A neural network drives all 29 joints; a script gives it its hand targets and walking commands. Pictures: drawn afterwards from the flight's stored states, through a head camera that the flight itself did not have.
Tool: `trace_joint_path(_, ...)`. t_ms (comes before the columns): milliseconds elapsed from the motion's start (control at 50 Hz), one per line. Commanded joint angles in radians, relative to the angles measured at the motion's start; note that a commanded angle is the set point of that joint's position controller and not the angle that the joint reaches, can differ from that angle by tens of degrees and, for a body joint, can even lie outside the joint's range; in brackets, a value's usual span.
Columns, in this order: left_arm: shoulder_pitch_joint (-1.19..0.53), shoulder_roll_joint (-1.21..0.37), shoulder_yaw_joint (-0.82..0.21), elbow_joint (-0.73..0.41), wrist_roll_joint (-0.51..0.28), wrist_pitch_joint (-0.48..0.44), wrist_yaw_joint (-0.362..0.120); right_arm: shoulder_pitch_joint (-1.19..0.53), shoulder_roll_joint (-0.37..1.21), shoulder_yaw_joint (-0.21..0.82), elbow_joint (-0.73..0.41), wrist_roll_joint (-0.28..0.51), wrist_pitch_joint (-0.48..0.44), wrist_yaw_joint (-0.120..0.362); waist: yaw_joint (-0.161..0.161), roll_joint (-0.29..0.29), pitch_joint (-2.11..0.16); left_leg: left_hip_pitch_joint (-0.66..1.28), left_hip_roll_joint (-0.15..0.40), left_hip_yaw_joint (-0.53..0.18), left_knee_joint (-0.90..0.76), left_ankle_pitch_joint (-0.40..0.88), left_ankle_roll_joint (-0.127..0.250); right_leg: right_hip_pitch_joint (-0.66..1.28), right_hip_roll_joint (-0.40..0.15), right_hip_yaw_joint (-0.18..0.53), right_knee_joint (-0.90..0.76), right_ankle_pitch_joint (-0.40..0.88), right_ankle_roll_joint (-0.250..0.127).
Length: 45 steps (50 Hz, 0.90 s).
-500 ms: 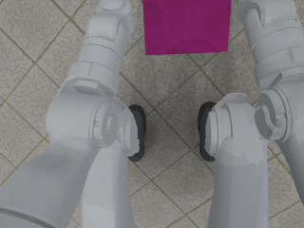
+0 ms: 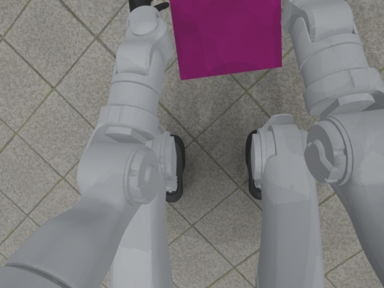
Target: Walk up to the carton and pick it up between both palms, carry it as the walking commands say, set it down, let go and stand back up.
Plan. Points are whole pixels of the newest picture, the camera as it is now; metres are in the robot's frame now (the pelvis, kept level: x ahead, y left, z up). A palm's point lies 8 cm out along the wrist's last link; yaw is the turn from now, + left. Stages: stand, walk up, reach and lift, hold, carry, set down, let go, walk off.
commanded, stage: reach and lift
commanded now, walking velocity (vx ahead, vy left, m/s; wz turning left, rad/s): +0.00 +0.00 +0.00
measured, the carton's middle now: out of the picture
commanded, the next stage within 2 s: none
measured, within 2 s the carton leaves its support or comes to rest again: neither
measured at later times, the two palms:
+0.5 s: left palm (133, 5) +0.51 +0.09 -0.06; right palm out of the picture +0.53 -0.15 -0.05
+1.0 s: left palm out of the picture +0.49 +0.09 +0.01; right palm out of the picture +0.51 -0.15 +0.02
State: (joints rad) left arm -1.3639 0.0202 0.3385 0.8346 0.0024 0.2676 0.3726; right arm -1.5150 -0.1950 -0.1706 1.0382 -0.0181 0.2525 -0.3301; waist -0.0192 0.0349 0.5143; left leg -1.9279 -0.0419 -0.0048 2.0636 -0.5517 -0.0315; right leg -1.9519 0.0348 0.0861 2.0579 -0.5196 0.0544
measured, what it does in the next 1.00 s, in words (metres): rises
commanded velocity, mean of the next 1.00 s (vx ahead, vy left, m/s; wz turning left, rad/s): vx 0.00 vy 0.00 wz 0.00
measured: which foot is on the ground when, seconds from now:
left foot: down 0.00-1.00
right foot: down 0.00-1.00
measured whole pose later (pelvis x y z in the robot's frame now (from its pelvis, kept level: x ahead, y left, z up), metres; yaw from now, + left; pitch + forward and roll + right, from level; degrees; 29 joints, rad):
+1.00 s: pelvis -0.01 +0.00 +0.09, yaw -2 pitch +14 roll +2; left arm -1.16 -0.06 0.37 0.58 0.06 0.39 0.36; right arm -1.34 -0.08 -0.22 0.80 -0.08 0.37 -0.34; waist -0.02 0.01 0.53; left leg -1.52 -0.04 -0.01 1.80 -0.54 -0.03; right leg -1.56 0.05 0.10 1.80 -0.49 0.06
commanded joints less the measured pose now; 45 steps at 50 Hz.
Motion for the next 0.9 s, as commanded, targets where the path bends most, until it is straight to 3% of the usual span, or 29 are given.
trace_joint_path(0, -0.806, -1.12, -0.567, -0.386, -0.1, -0.043, -0.448, -0.414, 1.294, 0.271, -0.342, 0.063, -0.034, 0.457, -0.093, 0.003, -2.302, 0.692, -0.173, 0.083, -0.221, 0.328, -0.004, 0.707, 0.142, -0.196, -0.194, 0.353, -0.051)
trace_joint_path(40, -0.842, -1.029, -0.516, -0.395, -0.05, -0.039, -0.452, -0.316, 1.281, 0.201, -0.153, 0.021, 0.005, 0.463, -0.09, -0.008, -2.185, 0.609, -0.152, 0.093, -0.224, 0.271, -0.006, 0.652, 0.138, -0.177, -0.211, 0.316, -0.057)
trace_joint_path(60, -0.851, -1.072, -0.6, -0.382, -0.104, -0.042, -0.443, -0.388, 1.253, 0.235, -0.252, 0.051, -0.016, 0.466, -0.131, 0.014, -2.224, 0.659, -0.161, 0.077, -0.218, 0.256, -0.003, 0.633, 0.134, -0.201, -0.185, 0.304, -0.056)
trace_joint_path(80, -0.845, -1.096, -0.59, -0.419, -0.107, -0.03, -0.442, -0.422, 1.309, 0.284, -0.295, 0.073, -0.002, 0.458, -0.083, -0.001, -2.282, 0.694, -0.171, 0.078, -0.241, 0.275, 0.006, 0.683, 0.133, -0.199, -0.206, 0.301, -0.049)
trace_joint_path(100, -0.877, -1.055, -0.604, -0.494, -0.129, -0.027, -0.441, -0.385, 1.275, 0.277, -0.297, 0.064, 0.007, 0.452, -0.105, 0.006, -2.358, 0.742, -0.165, 0.092, -0.217, 0.33, -0.004, 0.742, 0.139, -0.17, -0.22, 0.353, -0.057)
trace_joint_path(120, -0.874, -1.114, -0.651, -0.531, -0.17, -0.028, -0.436, -0.405, 1.326, 0.338, -0.407, 0.07, 0.008, 0.434, -0.127, -0.074, -2.553, 0.784, -0.182, 0.084, -0.223, 0.383, 0.003, 0.905, 0.15, -0.199, -0.208, 0.439, -0.043)
trace_joint_path(160, -0.79, -1.037, -0.578, -0.369, -0.105, -0.01, -0.451, -0.401, 1.326, 0.29, -0.304, 0.065, 0.026, 0.43, -0.084, -0.077, -2.281, 0.628, -0.158, 0.084, -0.233, 0.251, 0.018, 0.772, 0.144, -0.189, -0.22, 0.321, -0.038)
trace_joint_path(240, -0.747, -1.079, -0.544, -0.429, -0.069, -0.015, -0.461, -0.357, 1.36, 0.325, -0.342, 0.073, 0.019, 0.449, -0.017, -0.051, -2.311, 0.637, -0.166, 0.124, -0.257, 0.308, 0.009, 0.849, 0.149, -0.153, -0.278, 0.371, -0.036)
trace_joint_path(260, -0.774, -1.085, -0.571, -0.417, -0.123, -0.015, -0.454, -0.411, 1.33, 0.335, -0.397, 0.079, 0.018, 0.432, -0.07, -0.114, -2.356, 0.648, -0.171, 0.114, -0.242, 0.285, 0.017, 0.856, 0.152, -0.168, -0.267, 0.34, -0.034)
trace_joint_path(300, -0.731, -1.025, -0.499, -0.336, -0.066, -0.007, -0.467, -0.344, 1.373, 0.295, -0.224, 0.04, 0.042, 0.436, -0.051, -0.131, -2.126, 0.535, -0.16, 0.103, -0.287, 0.157, 0.033, 0.769, 0.136, -0.172, -0.294, 0.226, -0.019)
trace_joint_path(340, -0.74, -1.073, -0.578, -0.4, -0.074, 0.006, -0.458, -0.367, 1.402, 0.334, -0.337, 0.097, 0.032, 0.443, -0.005, -0.023, -2.273, 0.667, -0.152, 0.101, -0.298, 0.252, 0.015, 0.824, 0.15, -0.161, -0.29, 0.311, -0.033)
trace_joint_path(360, -0.792, -1.109, -0.577, -0.418, -0.087, 0.006, -0.453, -0.347, 1.34, 0.306, -0.308, 0.052, 0.035, 0.437, -0.073, -0.045, -2.287, 0.64, -0.162, 0.094, -0.301, 0.223, 0.012, 0.818, 0.147, -0.168, -0.292, 0.291, -0.041)
trace_joint_path(420, -0.819, -1.103, -0.655, -0.509, -0.118, 0.014, -0.45, -0.466, 1.417, 0.387, -0.451, 0.14, 0.043, 0.433, 0.006, -0.034, -2.46, 0.787, -0.163, 0.081, -0.334, 0.265, 0.028, 0.915, 0.149, -0.164, -0.293, 0.321, -0.041)
trace_joint_path(440, -0.868, -1.094, -0.627, -0.553, -0.14, 0.021, -0.437, -0.43, 1.398, 0.38, -0.466, 0.121, 0.06, 0.426, -0.036, -0.072, -2.533, 0.824, -0.174, 0.08, -0.315, 0.302, 0.022, 0.939, 0.163, -0.17, -0.298, 0.333, -0.043)
trace_joint_path(500, -0.773, -1.06, -0.575, -0.485, -0.089, 0.024, -0.443, -0.32, 1.412, 0.33, -0.31, 0.053, 0.075, 0.43, -0.009, -0.115, -2.339, 0.727, -0.165, 0.092, -0.321, 0.228, 0.028, 0.897, 0.145, -0.144, -0.323, 0.275, -0.044)
trace_joint_path(540, -0.746, -1.105, -0.571, -0.399, -0.086, 0.035, -0.461, -0.304, 1.404, 0.278, -0.265, 0.048, 0.068, 0.426, -0.085, -0.066, -2.221, 0.673, -0.152, 0.07, -0.351, 0.15, 0.029, 0.856, 0.136, -0.157, -0.346, 0.212, -0.045)
trace_joint_path(580, -0.653, -1.124, -0.541, -0.296, -0.039, 0.054, -0.46, -0.369, 1.385, 0.285, -0.28, 0.043, 0.069, 0.443, 0.021, -0.076, -2.148, 0.67, -0.156, 0.081, -0.39, 0.136, 0.021, 0.781, 0.142, -0.158, -0.352, 0.169, -0.051)
trace_joint_path(620, -0.808, -1.131, -0.652, -0.556, -0.109, 0.037, -0.457, -0.307, 1.453, 0.338, -0.35, 0.093, 0.081, 0.45, -0.028, -0.022, -2.426, 0.855, -0.155, 0.07, -0.379, 0.23, 0.011, 0.935, 0.156, -0.146, -0.363, 0.283, -0.061)
trace_joint_path(640, -0.715, -1.122, -0.624, -0.499, -0.097, 0.054, -0.456, -0.339, 1.472, 0.373, -0.411, 0.097, 0.086, 0.439, -0.003, -0.075, -2.472, 0.82, -0.16, 0.075, -0.364, 0.272, 0.021, 0.997, 0.165, -0.156, -0.352, 0.325, -0.041)
trace_joint_path(660, -0.84, -1.125, -0.641, -0.494, -0.13, 0.05, -0.463, -0.337, 1.425, 0.306, -0.33, 0.071, 0.093, 0.444, -0.082, -0.074, -2.383, 0.782, -0.156, 0.071, -0.375, 0.175, 0.015, 0.902, 0.148, -0.163, -0.361, 0.234, -0.05)
trace_joint_path(680, -0.701, -1.091, -0.563, -0.367, -0.052, 0.061, -0.466, -0.33, 1.426, 0.277, -0.252, 0.063, 0.088, 0.441, 0.013, -0.031, -2.195, 0.687, -0.149, 0.079, -0.413, 0.11, 0.024, 0.85, 0.137, -0.143, -0.383, 0.159, -0.049)
trace_joint_path(740, -0.744, -1.107, -0.591, -0.471, -0.084, 0.053, -0.452, -0.29, 1.466, 0.327, -0.317, 0.064, 0.096, 0.442, -0.03, -0.098, -2.35, 0.795, -0.156, 0.057, -0.418, 0.232, 0.026, 0.936, 0.161, -0.161, -0.397, 0.277, -0.034)
trace_joint_path(760, -0.686, -1.098, -0.561, -0.384, -0.068, 0.055, -0.459, -0.33, 1.446, 0.309, -0.302, 0.063, 0.09, 0.444, 0.01, -0.093, -2.249, 0.756, -0.149, 0.07, -0.428, 0.166, 0.028, 0.898, 0.149, -0.151, -0.402, 0.209, -0.035)
trace_joint_path(780, -0.777, -1.125, -0.646, -0.52, -0.116, 0.054, -0.466, -0.337, 1.46, 0.34, -0.375, 0.072, 0.092, 0.44, -0.053, -0.099, -2.423, 0.841, -0.165, 0.065, -0.432, 0.217, 0.025, 0.998, 0.16, -0.16, -0.413, 0.273, -0.034)
trace_joint_path(800, -0.751, -1.103, -0.645, -0.507, -0.114, 0.058, -0.46, -0.295, 1.459, 0.354, -0.4, 0.071, 0.09, 0.432, -0.016, -0.067, -2.412, 0.846, -0.164, 0.083, -0.438, 0.262, 0.016, 1.04, 0.156, -0.149, -0.419, 0.327, -0.038)
trace_joint_path(820, -0.752, -1.124, -0.632, -0.449, -0.096, 0.063, -0.47, -0.257, 1.42, 0.264, -0.256, 0.025, 0.095, 0.437, -0.078, -0.054, -2.291, 0.78, -0.162, 0.059, -0.442, 0.159, 0.009, 0.928, 0.151, -0.164, -0.403, 0.236, -0.047)
trace_joint_path(840, -0.658, -1.111, -0.588, -0.433, -0.076, 0.055, -0.47, -0.336, 1.455, 0.337, -0.349, 0.075, 0.079, 0.441, 0.015, -0.07, -2.322, 0.811, -0.156, 0.069, -0.46, 0.215, 0.022, 0.983, 0.146, -0.141, -0.431, 0.268, -0.039)
trace_joint_path(860, -0.691, -1.131, -0.69, -0.553, -0.124, 0.055, -0.467, -0.353, 1.478, 0.429, -0.493, 0.133, 0.074, 0.435, 0.015, -0.048, -2.527, 0.963, -0.159, 0.061, -0.457, 0.34, 0.02, 1.105, 0.157, -0.143, -0.431, 0.396, -0.035)
trace_joint_path(880, -0.68, -1.149, -0.663, -0.5, -0.095, 0.072, -0.462, -0.29, 1.48, 0.378, -0.372, 0.091, 0.095, 0.434, 0.003, -0.037, -2.474, 0.881, -0.156, 0.061, -0.453, 0.295, 0.008, 1.074, 0.153, -0.144, -0.417, 0.361, -0.038)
